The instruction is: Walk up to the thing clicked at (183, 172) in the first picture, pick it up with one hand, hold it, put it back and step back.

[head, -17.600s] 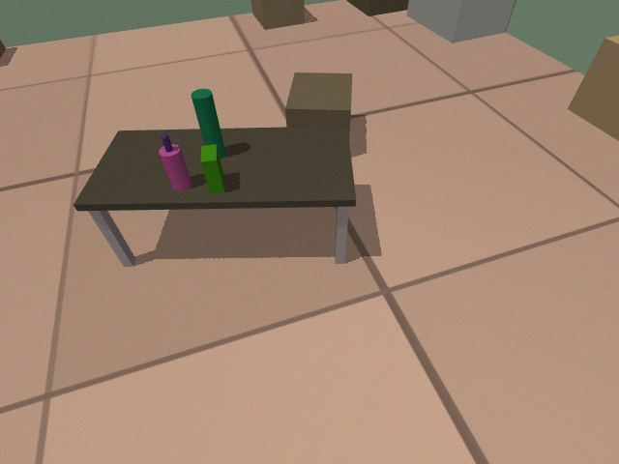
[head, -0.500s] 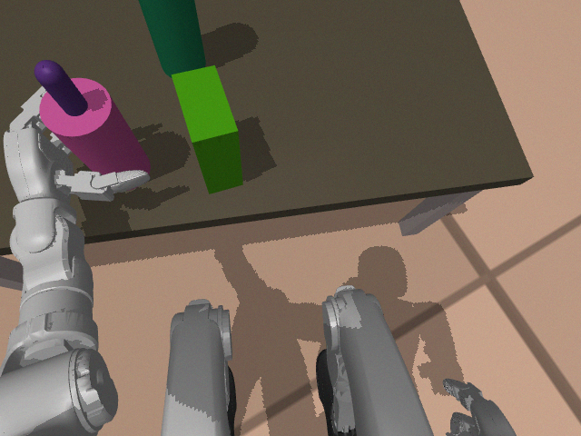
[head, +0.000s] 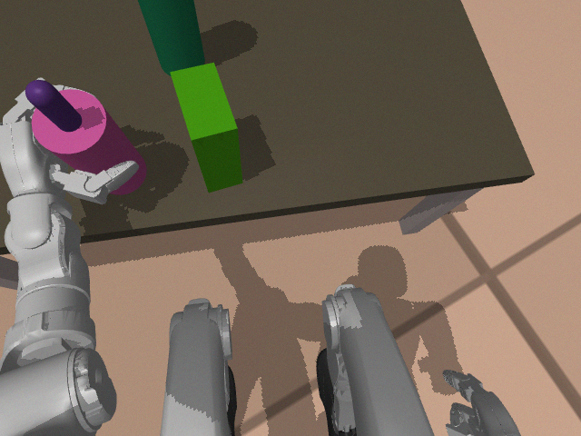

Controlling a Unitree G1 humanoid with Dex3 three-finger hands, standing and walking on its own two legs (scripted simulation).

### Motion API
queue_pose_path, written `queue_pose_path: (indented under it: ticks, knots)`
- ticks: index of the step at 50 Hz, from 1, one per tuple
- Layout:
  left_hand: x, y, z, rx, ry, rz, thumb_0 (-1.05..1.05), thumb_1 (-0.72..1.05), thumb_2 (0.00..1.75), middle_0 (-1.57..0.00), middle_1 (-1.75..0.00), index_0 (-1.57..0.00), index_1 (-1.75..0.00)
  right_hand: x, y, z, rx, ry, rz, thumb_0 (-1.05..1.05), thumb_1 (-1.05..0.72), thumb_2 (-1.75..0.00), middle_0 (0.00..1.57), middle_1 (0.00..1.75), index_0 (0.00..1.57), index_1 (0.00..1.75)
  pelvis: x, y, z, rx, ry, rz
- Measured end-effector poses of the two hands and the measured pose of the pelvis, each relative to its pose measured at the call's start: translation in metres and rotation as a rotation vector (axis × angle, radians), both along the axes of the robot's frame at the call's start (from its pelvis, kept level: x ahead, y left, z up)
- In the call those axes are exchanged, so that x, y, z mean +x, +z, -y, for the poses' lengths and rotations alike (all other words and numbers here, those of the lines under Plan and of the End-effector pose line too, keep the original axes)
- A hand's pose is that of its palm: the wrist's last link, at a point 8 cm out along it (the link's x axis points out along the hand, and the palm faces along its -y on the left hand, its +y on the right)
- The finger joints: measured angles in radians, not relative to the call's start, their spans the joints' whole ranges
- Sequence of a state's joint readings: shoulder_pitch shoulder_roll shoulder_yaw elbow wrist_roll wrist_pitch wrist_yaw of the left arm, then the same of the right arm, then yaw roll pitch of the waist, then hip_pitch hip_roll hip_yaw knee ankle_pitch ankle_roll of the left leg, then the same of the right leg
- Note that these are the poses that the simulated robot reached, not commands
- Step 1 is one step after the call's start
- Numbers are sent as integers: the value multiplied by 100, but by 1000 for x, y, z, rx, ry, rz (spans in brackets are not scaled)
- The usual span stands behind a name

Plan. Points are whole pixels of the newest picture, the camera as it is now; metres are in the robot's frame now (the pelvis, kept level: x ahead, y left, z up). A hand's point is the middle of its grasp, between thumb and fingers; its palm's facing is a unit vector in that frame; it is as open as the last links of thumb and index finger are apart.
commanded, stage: settle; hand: left
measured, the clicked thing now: (88, 139) +0.48 +0.22 +0.04
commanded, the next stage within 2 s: lift in 1.12 s
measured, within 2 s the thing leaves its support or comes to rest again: leaves its support in 0.22 s
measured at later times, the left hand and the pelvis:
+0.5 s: hand (60, 115) +0.49 +0.23 +0.07, palm faces +0.18 -0.98 -0.03, open 10.3 cm; pelvis +0.01 +0.00 +0.06, yaw +0 degrees
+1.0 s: hand (45, 97) +0.49 +0.23 +0.10, palm faces +0.18 -0.98 -0.02, open 10.3 cm; pelvis +0.02 +0.00 +0.09, yaw +1 degrees
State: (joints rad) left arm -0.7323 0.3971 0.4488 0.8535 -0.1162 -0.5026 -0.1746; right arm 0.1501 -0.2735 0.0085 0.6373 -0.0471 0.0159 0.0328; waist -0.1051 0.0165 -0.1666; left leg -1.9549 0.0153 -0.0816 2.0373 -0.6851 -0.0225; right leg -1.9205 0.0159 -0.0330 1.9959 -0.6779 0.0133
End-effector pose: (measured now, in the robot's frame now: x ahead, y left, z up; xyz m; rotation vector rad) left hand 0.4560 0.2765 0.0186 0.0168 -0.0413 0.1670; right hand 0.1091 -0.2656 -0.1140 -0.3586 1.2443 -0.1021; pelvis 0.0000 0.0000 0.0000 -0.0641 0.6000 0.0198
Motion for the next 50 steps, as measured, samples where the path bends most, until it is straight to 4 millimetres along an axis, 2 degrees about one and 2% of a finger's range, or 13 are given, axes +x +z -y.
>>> queue_pose_path:
  ticks: [9, 14, 21, 28, 36, 50]
  knots:
    - [-15, 3, 1, 11, 7, -79, -3, -57, 110, -74, -116, -80, -119, 1, 10, -6, 13, -15, 6, 0, -92, -90, 20, 30, 20, 30, 0, 15, 1, 2, 3, 3]
    - [-18, 15, 2, 15, 12, -98, -3, -60, 114, -74, -118, -79, -121, 2, 25, -7, 10, -25, 7, 0, -92, -91, 20, 30, 20, 30, 3, 31, 1, 2, 5, 7]
    - [-8, 43, -2, 9, 21, -83, -3, -61, 116, -73, -120, -79, -123, 3, 52, -6, -5, -37, 8, 0, -92, -91, 20, 30, 20, 30, 10, 54, 0, 1, 7, 12]
    - [5, 63, -6, 0, 15, -78, -3, -61, 116, -73, -120, -79, -123, 5, 72, -3, -16, -42, 1, 0, -92, -91, 20, 30, 20, 30, 18, 71, -3, -2, 7, 15]
    - [9, 71, -8, -4, 11, -83, -3, -61, 116, -73, -120, -79, -123, 5, 82, -4, -11, -40, -19, 0, -92, -90, 20, 30, 20, 30, 23, 82, -4, -2, 7, 17]
    - [4, 81, -6, -5, 11, -89, -3, -61, 116, -73, -120, -79, -123, 11, 93, -12, 10, -28, -6, 0, -92, -90, 20, 30, 20, 30, 24, 95, -4, -2, 11, 31]
